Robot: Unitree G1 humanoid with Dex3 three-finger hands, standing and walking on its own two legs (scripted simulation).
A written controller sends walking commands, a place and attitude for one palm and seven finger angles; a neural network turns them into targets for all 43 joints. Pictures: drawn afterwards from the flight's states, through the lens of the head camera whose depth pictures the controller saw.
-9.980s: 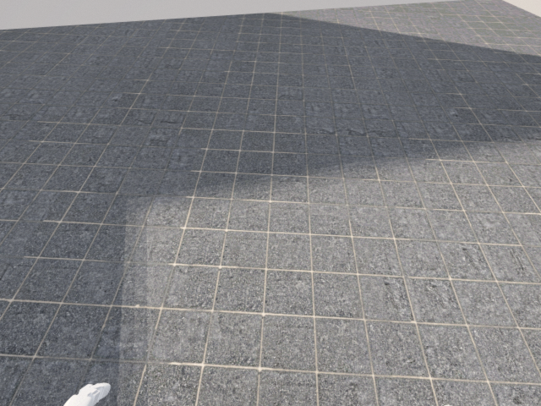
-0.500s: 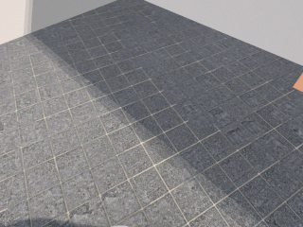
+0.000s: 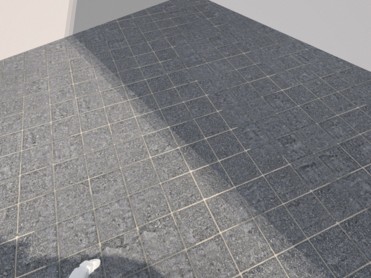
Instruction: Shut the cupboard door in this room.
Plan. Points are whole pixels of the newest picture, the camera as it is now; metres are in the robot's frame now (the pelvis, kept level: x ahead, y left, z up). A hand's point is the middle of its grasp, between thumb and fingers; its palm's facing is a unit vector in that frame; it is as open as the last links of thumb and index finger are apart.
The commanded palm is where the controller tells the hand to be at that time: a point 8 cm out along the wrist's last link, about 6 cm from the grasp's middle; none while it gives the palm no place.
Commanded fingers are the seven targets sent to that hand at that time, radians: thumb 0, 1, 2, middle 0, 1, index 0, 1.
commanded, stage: turn or walk to find it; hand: left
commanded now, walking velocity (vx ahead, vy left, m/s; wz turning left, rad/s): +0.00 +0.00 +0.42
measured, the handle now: out of the picture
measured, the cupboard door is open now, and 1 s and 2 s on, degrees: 77 77 77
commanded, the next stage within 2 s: none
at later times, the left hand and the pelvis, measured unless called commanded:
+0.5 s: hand out of the picture -0.05 +0.15 -0.15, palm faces +0.28 -0.92 -0.29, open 7.4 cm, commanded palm none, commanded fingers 0.00 0.90 0.90 -0.20 -0.30 -0.20 -0.30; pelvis -0.02 -0.05 +0.00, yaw +14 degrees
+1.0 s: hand out of the picture -0.06 +0.21 -0.16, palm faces +0.43 -0.87 -0.25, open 7.4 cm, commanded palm none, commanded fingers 0.00 0.90 0.90 -0.20 -0.30 -0.20 -0.30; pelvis -0.05 -0.02 +0.00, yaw +25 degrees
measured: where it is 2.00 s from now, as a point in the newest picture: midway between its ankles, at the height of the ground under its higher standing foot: outside the picture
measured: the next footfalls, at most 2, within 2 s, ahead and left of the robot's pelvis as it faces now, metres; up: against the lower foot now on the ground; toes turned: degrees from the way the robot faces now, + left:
right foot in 0.04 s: +0.03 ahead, -0.11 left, +0.00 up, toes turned -1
left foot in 0.64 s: -0.05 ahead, +0.09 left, +0.00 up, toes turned +23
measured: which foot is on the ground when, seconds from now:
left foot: down 0.00-0.06, up 0.08-0.62, down 0.64-1.00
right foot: up 0.00-0.02, down 0.04-0.66, up 0.68-1.00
